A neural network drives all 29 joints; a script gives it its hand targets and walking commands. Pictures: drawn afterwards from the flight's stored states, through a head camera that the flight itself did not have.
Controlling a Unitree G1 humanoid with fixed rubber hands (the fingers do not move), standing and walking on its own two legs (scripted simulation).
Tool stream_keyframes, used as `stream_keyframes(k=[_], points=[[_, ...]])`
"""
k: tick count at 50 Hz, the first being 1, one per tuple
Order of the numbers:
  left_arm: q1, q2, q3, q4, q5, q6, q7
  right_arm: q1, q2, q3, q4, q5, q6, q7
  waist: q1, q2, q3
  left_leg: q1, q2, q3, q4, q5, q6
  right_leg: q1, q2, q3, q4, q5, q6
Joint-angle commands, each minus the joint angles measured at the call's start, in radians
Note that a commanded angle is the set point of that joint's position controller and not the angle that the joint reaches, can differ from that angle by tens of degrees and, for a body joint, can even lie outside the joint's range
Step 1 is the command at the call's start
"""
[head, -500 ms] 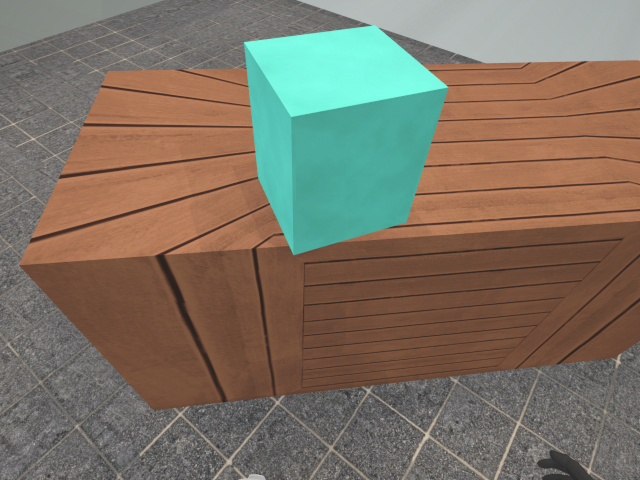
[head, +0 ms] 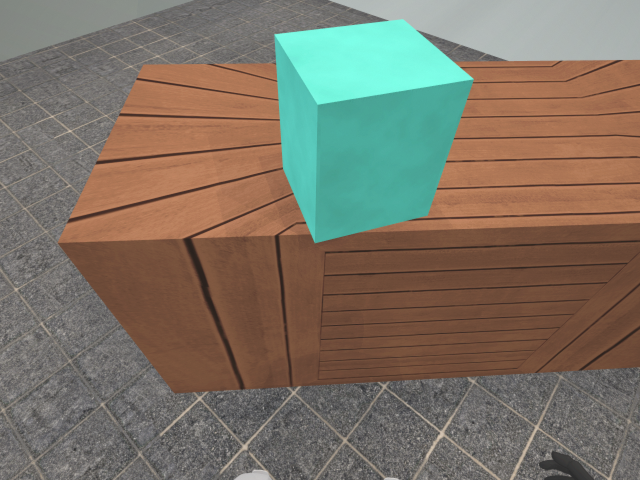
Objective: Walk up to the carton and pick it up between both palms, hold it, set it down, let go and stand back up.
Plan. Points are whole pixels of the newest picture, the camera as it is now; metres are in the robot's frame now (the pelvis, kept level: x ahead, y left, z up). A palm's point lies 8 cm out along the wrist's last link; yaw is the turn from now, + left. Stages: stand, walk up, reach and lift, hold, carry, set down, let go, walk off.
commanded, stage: walk up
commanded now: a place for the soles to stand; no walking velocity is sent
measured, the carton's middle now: (358, 133) +0.61 -0.07 +0.10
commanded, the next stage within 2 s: none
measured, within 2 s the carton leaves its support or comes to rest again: neither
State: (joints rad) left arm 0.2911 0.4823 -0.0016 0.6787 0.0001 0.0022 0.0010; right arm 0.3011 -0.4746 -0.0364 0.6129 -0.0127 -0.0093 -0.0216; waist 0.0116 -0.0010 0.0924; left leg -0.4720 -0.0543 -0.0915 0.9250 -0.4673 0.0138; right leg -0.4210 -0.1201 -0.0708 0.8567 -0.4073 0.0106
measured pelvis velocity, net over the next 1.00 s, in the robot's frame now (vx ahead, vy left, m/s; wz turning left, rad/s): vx -0.04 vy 0.01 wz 0.03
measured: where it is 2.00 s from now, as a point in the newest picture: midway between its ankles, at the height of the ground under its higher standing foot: outside the picture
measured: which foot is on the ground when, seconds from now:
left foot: down 0.00-0.54, up 0.56-0.66, down 0.68-1.00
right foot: down 0.00-1.00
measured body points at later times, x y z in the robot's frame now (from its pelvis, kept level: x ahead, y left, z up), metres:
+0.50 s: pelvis -0.02 +0.01 +0.00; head +0.01 +0.02 +0.44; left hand +0.08 +0.34 -0.10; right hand +0.09 -0.32 -0.07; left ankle +0.03 +0.14 -0.70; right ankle +0.00 -0.13 -0.70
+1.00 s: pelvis -0.04 +0.01 +0.00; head -0.01 +0.01 +0.45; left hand +0.05 +0.34 -0.09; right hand +0.09 -0.32 -0.08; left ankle +0.00 +0.15 -0.70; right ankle -0.01 -0.13 -0.70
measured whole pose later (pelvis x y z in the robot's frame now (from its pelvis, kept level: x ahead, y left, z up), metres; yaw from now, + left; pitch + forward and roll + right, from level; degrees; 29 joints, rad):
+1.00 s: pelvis -0.04 +0.01 +0.00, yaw +2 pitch -2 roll +0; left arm 0.27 0.48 0.00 0.68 0.00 0.00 0.00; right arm 0.30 -0.47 -0.04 0.61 -0.01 -0.03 -0.02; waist 0.02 0.00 0.09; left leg -0.45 -0.04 -0.10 0.86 -0.42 0.02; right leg -0.42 -0.09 -0.06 0.87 -0.42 0.01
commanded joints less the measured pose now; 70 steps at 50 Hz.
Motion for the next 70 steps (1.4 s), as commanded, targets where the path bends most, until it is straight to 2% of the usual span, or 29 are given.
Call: stream_keyframes(k=[1,3,4,8,11,13,15,16,17,18,25,26,27,29,33,34,36,37,43,44,46,50,52,53,56,60,62,66,70], points=[[-0.047,0.234,0.108,-0.059,0.016,-0.024,0.006,0.123,-0.164,-0.077,0.033,-0.016,-0.029,0.002,-0.059,-0.121,-0.100,0.149,-0.018,0.106,-0.261,0.077,0.043,0.005,-0.150,0.110,-0.103,0.194,-0.147],[-0.045,0.150,0.093,-0.080,-0.005,-0.006,0.008,0.034,-0.314,-0.097,-0.015,-0.029,-0.030,-0.003,-0.024,0.215,-0.078,0.105,0.273,-0.580,-0.493,0.102,0.191,-0.196,0.058,0.024,0.144,-0.177,-0.023],[-0.098,0.185,0.097,-0.067,-0.013,0.000,0.020,0.041,-0.336,-0.093,-0.019,-0.018,-0.031,-0.005,-0.049,0.173,-0.054,-0.005,0.313,-0.650,-0.502,0.038,0.274,-0.147,0.045,0.103,0.189,-0.271,-0.037],[0.066,0.151,0.107,0.007,0.005,-0.040,0.014,-0.035,-0.218,-0.062,-0.009,-0.009,-0.011,-0.004,0.027,0.111,-0.106,-0.092,0.143,-0.243,-0.288,0.271,0.132,0.225,0.090,0.022,-0.220,0.000,-0.073],[0.019,0.315,0.146,-0.014,0.024,-0.049,0.007,-0.013,-0.171,-0.062,-0.029,0.008,-0.002,-0.011,0.032,-0.191,-0.090,-0.159,-0.007,0.029,0.188,-0.092,0.003,0.140,-0.349,0.468,-0.462,-0.025,-0.274],[-0.047,0.290,0.141,-0.022,0.021,-0.042,0.016,0.016,-0.196,-0.073,-0.007,0.010,-0.009,0.001,0.004,-0.110,-0.036,-0.097,0.054,0.066,0.140,-0.121,0.010,0.030,-0.323,0.354,-0.396,-0.018,-0.281],[-0.111,0.222,0.106,-0.035,0.019,-0.017,0.002,0.149,-0.177,-0.073,0.061,0.007,-0.027,0.009,-0.059,-0.148,-0.045,0.136,0.009,0.142,-0.180,0.037,0.031,-0.068,-0.146,0.110,-0.211,0.092,-0.168],[-0.079,0.196,0.094,-0.034,0.019,-0.009,0.001,0.180,-0.178,-0.083,0.069,-0.009,-0.029,0.005,-0.068,-0.126,-0.037,0.156,-0.003,0.065,-0.280,0.022,0.039,-0.085,-0.096,0.054,-0.054,0.008,-0.125],[-0.018,0.126,0.084,-0.047,0.000,-0.006,0.001,0.102,-0.241,-0.088,0.026,-0.029,-0.035,-0.003,-0.022,0.147,-0.058,0.149,0.170,-0.324,-0.422,0.044,0.115,-0.177,-0.016,0.015,0.111,-0.071,-0.053],[-0.058,0.155,0.092,-0.060,-0.002,0.001,0.009,0.070,-0.331,-0.104,-0.009,-0.014,-0.035,-0.006,-0.041,0.199,-0.086,0.067,0.308,-0.636,-0.496,0.095,0.218,-0.202,0.047,0.070,0.170,-0.217,-0.028],[0.034,0.145,0.105,0.000,0.001,-0.028,0.005,-0.040,-0.223,-0.060,-0.025,0.000,-0.024,-0.004,0.017,0.158,-0.128,-0.070,0.153,-0.274,-0.282,0.414,0.143,0.162,0.092,0.012,-0.109,0.058,-0.079],[0.075,0.156,0.118,-0.010,0.010,-0.040,0.011,-0.072,-0.176,-0.046,-0.025,-0.002,-0.019,-0.003,0.047,0.130,-0.130,-0.112,0.128,-0.207,-0.202,0.351,0.108,0.217,0.037,0.101,-0.233,0.042,-0.080],[0.066,0.241,0.125,-0.001,0.028,-0.045,0.013,-0.052,-0.133,-0.035,-0.043,0.011,-0.019,-0.004,0.052,-0.118,-0.152,-0.190,0.019,-0.076,0.005,0.204,0.050,0.236,-0.151,0.316,-0.373,0.009,-0.143],[0.000,0.299,0.141,-0.026,0.017,-0.052,0.004,-0.032,-0.178,-0.054,-0.034,0.012,-0.016,-0.017,0.040,-0.161,-0.089,-0.189,-0.005,0.004,0.177,-0.157,0.017,0.164,-0.326,0.480,-0.409,0.198,-0.285],[-0.087,0.248,0.113,-0.021,0.009,-0.027,0.006,0.114,-0.161,-0.067,0.030,0.000,-0.037,0.001,-0.055,-0.200,-0.141,0.073,0.012,0.170,-0.153,0.066,0.029,0.104,-0.185,0.143,-0.191,0.371,-0.185],[-0.099,0.202,0.105,-0.038,0.005,-0.023,0.006,0.122,-0.187,-0.077,0.050,-0.008,-0.040,-0.003,-0.045,-0.109,-0.106,0.113,0.005,0.100,-0.234,0.145,0.043,0.030,-0.130,0.070,-0.090,0.233,-0.141],[-0.032,0.144,0.091,-0.057,-0.004,0.003,0.005,0.029,-0.294,-0.095,-0.012,-0.023,-0.041,-0.013,-0.003,0.156,-0.064,0.084,0.264,-0.538,-0.449,0.120,0.195,-0.171,0.067,0.029,0.157,-0.142,-0.020],[-0.034,0.195,0.109,-0.045,-0.006,0.009,0.012,0.040,-0.321,-0.094,-0.009,-0.011,-0.039,-0.008,-0.018,0.146,-0.085,0.055,0.303,-0.595,-0.444,0.138,0.251,-0.112,0.059,0.105,0.198,-0.265,-0.031],[0.040,0.178,0.107,0.006,0.016,-0.036,0.006,-0.053,-0.192,-0.049,-0.027,-0.004,-0.024,-0.007,0.034,0.091,-0.113,-0.142,0.118,-0.204,-0.270,0.167,0.109,0.237,0.075,0.060,-0.225,0.004,-0.065],[0.036,0.231,0.121,0.014,0.032,-0.038,0.007,-0.066,-0.139,-0.045,-0.031,0.001,-0.026,-0.010,0.036,-0.100,-0.111,-0.220,0.059,-0.105,-0.147,0.092,0.056,0.270,-0.081,0.235,-0.307,-0.083,-0.110],[-0.046,0.279,0.131,-0.014,0.025,-0.035,0.000,-0.050,-0.185,-0.062,-0.013,0.006,-0.028,-0.017,0.011,-0.100,-0.045,-0.114,0.009,0.087,0.095,-0.106,0.021,0.041,-0.313,0.455,-0.433,-0.111,-0.267],[-0.112,0.202,0.090,-0.032,0.017,-0.021,-0.005,0.127,-0.194,-0.070,0.068,-0.013,-0.056,-0.008,-0.065,-0.128,-0.077,0.111,-0.012,0.093,-0.230,0.073,0.040,-0.005,-0.120,0.136,-0.151,0.136,-0.152],[-0.071,0.150,0.100,-0.048,-0.002,-0.005,-0.011,0.073,-0.274,-0.074,0.017,-0.013,-0.062,-0.012,-0.010,0.114,-0.146,0.108,0.237,-0.445,-0.379,0.176,0.162,-0.083,0.035,0.061,0.090,-0.032,-0.050],[-0.072,0.152,0.099,-0.045,-0.009,0.002,-0.003,0.027,-0.303,-0.078,0.002,-0.008,-0.061,-0.008,-0.002,0.152,-0.128,0.067,0.274,-0.533,-0.406,0.131,0.230,-0.070,0.065,0.084,0.072,-0.183,-0.040],[-0.042,0.183,0.114,0.002,0.017,-0.021,-0.005,-0.037,-0.239,-0.050,0.017,-0.001,-0.048,-0.016,0.023,0.061,-0.107,-0.138,0.177,-0.301,-0.334,0.134,0.125,0.193,0.068,0.079,-0.129,-0.021,-0.078],[-0.109,0.261,0.127,-0.011,0.016,-0.032,-0.006,0.028,-0.173,-0.046,0.046,0.008,-0.046,-0.011,-0.020,-0.119,-0.103,-0.012,0.030,0.098,-0.046,0.020,0.028,0.090,-0.210,0.296,-0.321,0.011,-0.210],[-0.142,0.211,0.103,-0.024,0.017,-0.020,-0.010,0.049,-0.166,-0.049,0.042,0.005,-0.053,-0.006,-0.034,-0.081,-0.098,0.052,0.024,0.064,-0.192,0.120,0.055,0.050,-0.126,0.168,-0.248,0.060,-0.151],[-0.086,0.154,0.097,-0.020,0.004,0.000,-0.009,0.008,-0.275,-0.057,0.021,-0.009,-0.061,-0.017,0.015,0.094,-0.085,-0.050,0.220,-0.437,-0.381,0.137,0.183,0.036,0.084,0.079,-0.020,-0.094,-0.055],[-0.061,0.224,0.118,-0.001,0.020,-0.025,-0.009,-0.049,-0.179,-0.041,0.013,-0.001,-0.048,-0.015,0.032,-0.075,-0.093,-0.172,0.018,-0.002,-0.088,0.093,0.044,0.166,-0.135,0.315,-0.356,-0.101,-0.155]])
